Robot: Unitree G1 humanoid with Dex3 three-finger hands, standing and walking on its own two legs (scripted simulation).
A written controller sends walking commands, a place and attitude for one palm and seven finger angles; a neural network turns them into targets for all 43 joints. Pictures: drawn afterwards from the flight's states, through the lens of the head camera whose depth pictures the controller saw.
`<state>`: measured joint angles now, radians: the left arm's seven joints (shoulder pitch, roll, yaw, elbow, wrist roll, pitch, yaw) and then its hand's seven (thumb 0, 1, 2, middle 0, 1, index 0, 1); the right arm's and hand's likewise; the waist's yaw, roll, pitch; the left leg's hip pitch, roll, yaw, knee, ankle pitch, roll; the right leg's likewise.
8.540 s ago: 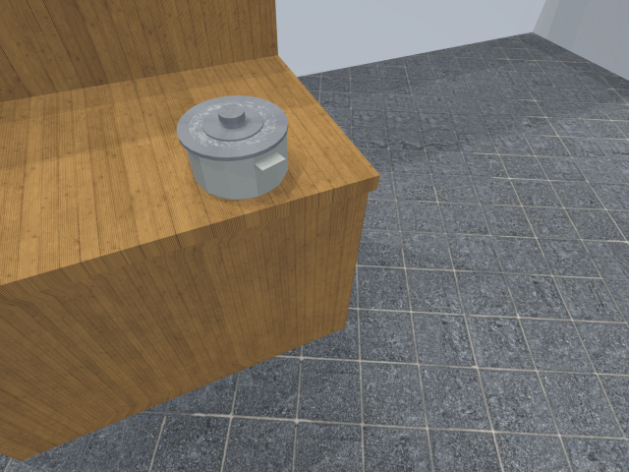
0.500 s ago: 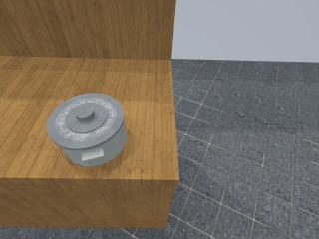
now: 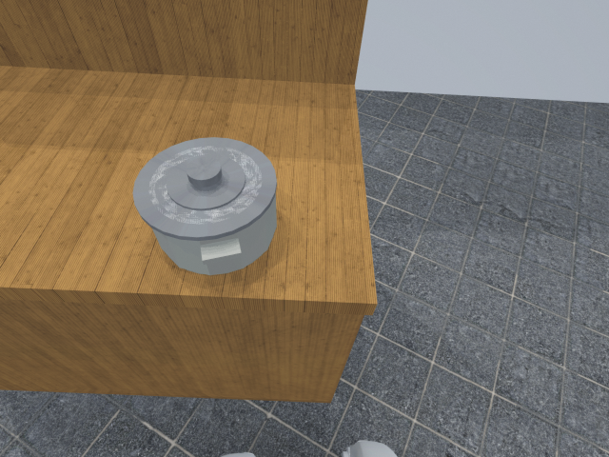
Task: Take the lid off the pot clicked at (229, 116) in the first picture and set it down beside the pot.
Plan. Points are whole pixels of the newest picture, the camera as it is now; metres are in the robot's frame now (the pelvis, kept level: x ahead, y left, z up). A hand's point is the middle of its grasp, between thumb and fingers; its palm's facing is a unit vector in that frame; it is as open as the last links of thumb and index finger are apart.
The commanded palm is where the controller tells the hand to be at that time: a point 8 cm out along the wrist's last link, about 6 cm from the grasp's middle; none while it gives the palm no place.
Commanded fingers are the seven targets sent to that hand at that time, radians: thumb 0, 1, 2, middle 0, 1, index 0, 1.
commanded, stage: come to a stop and stand still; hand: left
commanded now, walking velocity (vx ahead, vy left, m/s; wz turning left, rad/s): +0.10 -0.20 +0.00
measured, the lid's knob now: (204, 171) +0.46 +0.18 +0.10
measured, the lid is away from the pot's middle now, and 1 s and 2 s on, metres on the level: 0.00 0.00 0.00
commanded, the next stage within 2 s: look again from close up in 0.88 s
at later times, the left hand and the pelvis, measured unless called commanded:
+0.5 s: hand out of the picture +0.02 +0.16 -0.17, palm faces -0.02 -0.99 -0.17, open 7.3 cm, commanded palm none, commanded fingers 0.00 0.90 0.90 -0.20 -0.30 -0.20 -0.30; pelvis +0.02 +0.00 +0.00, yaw -1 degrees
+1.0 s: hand out of the picture +0.07 +0.19 -0.17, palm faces +0.00 -0.97 -0.22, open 7.4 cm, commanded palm none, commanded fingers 0.00 0.90 0.90 -0.20 -0.30 -0.20 -0.30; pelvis +0.04 +0.01 +0.01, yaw -1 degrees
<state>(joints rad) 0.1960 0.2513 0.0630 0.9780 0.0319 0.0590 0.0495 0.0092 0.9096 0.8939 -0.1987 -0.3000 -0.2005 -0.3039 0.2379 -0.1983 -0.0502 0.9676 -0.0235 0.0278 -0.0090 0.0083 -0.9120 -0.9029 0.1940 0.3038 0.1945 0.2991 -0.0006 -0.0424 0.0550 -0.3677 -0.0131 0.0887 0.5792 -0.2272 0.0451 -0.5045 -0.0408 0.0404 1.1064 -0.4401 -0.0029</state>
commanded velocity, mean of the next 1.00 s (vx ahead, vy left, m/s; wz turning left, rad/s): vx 0.01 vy -0.01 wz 0.00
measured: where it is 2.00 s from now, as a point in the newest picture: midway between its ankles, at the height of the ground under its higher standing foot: outside the picture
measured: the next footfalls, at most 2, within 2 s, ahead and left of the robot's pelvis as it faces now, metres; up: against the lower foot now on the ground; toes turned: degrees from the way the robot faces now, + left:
right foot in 0.18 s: -0.02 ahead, -0.09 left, +0.00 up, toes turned -2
